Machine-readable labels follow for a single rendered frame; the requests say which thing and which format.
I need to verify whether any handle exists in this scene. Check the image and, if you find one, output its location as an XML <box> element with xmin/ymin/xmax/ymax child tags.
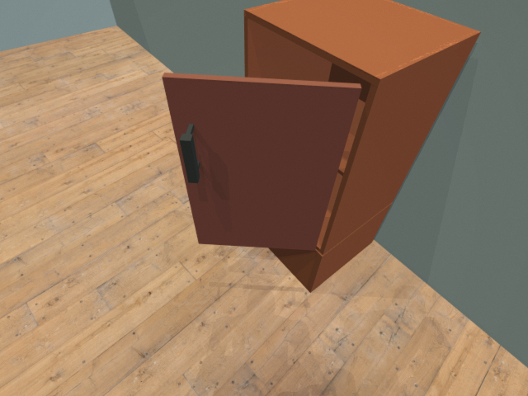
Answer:
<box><xmin>180</xmin><ymin>124</ymin><xmax>200</xmax><ymax>183</ymax></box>

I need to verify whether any cupboard door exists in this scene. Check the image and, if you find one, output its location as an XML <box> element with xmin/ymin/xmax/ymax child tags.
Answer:
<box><xmin>162</xmin><ymin>73</ymin><xmax>361</xmax><ymax>251</ymax></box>

